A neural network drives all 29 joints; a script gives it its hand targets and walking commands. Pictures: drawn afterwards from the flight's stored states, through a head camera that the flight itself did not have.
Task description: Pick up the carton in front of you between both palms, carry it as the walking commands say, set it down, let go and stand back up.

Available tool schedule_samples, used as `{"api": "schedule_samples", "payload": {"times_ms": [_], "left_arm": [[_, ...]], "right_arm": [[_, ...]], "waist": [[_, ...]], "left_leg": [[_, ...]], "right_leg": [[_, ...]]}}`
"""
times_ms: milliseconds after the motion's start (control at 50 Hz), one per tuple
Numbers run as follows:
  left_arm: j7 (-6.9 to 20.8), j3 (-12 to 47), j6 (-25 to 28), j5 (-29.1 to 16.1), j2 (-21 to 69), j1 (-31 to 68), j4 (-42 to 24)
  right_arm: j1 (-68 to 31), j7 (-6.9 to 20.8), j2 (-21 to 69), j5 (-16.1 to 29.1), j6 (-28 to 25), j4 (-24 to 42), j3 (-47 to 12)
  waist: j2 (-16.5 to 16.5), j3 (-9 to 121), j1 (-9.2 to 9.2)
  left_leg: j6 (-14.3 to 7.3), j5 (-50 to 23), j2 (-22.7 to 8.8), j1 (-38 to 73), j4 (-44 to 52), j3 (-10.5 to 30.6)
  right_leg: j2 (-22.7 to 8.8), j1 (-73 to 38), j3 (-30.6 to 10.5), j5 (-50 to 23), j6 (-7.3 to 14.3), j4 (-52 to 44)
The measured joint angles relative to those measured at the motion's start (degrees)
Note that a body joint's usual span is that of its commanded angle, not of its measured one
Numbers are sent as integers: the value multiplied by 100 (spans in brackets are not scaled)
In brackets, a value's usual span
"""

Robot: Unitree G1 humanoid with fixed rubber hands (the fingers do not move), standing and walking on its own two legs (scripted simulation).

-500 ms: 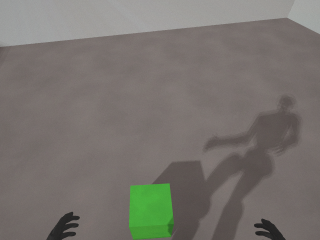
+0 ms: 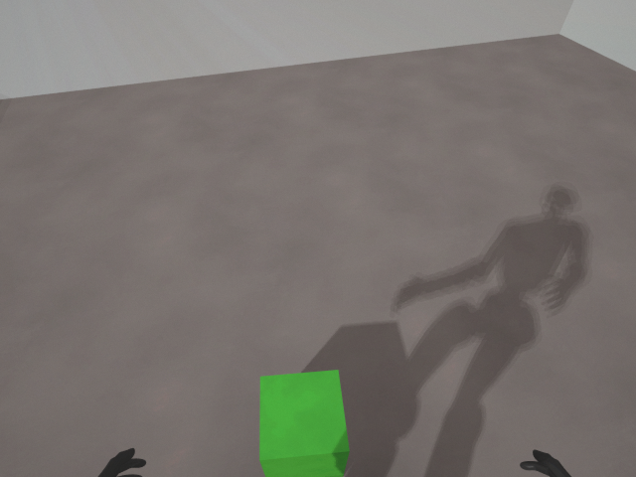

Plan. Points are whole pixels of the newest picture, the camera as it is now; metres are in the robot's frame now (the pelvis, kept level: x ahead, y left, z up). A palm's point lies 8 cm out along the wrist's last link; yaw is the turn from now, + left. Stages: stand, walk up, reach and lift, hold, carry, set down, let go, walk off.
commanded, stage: stand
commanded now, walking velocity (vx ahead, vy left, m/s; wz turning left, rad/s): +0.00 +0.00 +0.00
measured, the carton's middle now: (302, 427) +0.40 +0.05 -0.65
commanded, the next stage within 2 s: none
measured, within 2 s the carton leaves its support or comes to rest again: neither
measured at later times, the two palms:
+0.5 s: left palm out of the picture +0.08 +0.30 -0.10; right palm out of the picture +0.09 -0.31 -0.09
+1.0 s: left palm out of the picture +0.07 +0.30 -0.10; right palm out of the picture +0.07 -0.31 -0.09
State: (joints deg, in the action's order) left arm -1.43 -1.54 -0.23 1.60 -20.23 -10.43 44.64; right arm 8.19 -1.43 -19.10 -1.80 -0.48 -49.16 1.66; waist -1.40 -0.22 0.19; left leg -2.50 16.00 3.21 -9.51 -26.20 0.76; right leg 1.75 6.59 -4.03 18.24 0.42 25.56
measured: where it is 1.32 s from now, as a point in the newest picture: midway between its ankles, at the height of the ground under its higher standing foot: outside the picture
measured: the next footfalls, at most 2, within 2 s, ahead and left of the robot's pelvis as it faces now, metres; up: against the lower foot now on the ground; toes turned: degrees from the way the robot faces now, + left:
none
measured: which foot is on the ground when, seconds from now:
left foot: down 0.00-1.00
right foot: down 0.00-1.00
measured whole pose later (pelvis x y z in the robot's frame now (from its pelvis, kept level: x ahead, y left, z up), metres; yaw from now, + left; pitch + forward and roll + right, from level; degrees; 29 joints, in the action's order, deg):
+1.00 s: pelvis -0.03 +0.00 +0.01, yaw +0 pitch -2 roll +0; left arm -0.9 -0.3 0.8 1.0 -22.0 -8.3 56.7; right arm 6.2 -0.8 -21.5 -1.0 -1.0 -59.8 0.3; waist -0.8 -1.4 0.1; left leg -2.1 10.3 2.6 -6.9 -19.4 1.0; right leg 1.8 4.1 -4.0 12.4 0.4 18.7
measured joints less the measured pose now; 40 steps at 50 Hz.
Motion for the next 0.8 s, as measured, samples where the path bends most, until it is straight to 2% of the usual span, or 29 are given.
{"api": "schedule_samples", "payload": {"times_ms": [800], "left_arm": [[55,108,96,-53,-161,167,1101]], "right_arm": [[-161,59,-223,69,-52,-970,-114]], "waist": [[55,-88,-6]], "left_leg": [[40,-534,-63,247,631,20]], "right_leg": [[8,-237,4,-545,3,-631]]}}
